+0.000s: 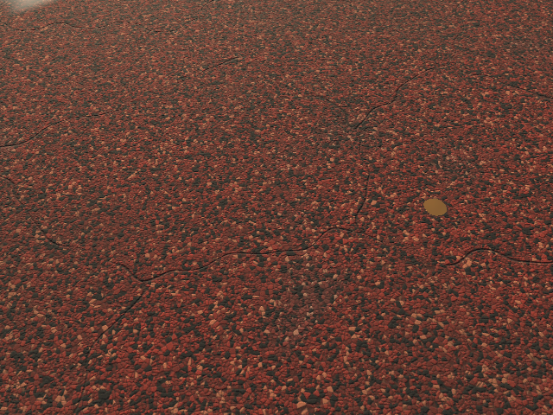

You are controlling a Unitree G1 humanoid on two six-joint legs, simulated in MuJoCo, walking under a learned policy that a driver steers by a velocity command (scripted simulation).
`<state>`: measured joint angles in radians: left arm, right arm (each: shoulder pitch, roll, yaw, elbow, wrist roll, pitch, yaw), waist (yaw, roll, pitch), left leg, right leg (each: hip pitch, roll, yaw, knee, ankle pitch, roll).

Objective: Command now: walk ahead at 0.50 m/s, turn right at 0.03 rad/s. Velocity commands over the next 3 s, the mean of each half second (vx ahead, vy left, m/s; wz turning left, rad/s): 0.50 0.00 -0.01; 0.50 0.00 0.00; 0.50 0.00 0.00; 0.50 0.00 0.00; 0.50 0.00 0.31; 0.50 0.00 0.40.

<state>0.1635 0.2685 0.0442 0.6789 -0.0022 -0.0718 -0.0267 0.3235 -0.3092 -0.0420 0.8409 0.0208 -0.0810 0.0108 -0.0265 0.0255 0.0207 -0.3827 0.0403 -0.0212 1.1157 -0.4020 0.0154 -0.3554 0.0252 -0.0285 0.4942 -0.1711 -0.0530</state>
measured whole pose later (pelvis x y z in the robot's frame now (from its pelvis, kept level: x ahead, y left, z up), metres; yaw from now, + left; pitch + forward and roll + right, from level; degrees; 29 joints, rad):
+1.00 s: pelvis +0.55 +0.00 -0.01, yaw +0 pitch +2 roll +1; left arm 0.10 0.27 0.04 0.75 -0.01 -0.09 -0.03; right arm 0.34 -0.30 -0.05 0.91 0.02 -0.06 0.00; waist -0.04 0.01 0.03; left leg -0.21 0.00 -0.04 0.97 -0.50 0.03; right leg -0.45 0.00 -0.04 0.56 -0.16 -0.05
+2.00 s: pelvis +1.11 +0.03 -0.01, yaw +0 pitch +2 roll +2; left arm 0.01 0.25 0.04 0.80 -0.01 -0.09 -0.04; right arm 0.39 -0.28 -0.06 0.97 0.02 -0.05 -0.01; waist -0.08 -0.02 0.02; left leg 0.09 -0.03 0.04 0.27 -0.39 0.01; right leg -0.50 -0.04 -0.02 0.48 -0.02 -0.06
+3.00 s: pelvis +1.66 +0.13 +0.00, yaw +24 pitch +2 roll +1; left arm 0.04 0.27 0.04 0.80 -0.01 -0.10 -0.03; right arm 0.32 -0.28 -0.07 0.82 0.01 -0.06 -0.01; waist -0.07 -0.05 0.02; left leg 0.00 -0.10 -0.08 0.29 -0.32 0.07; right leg -0.59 -0.05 0.02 0.53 0.07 -0.01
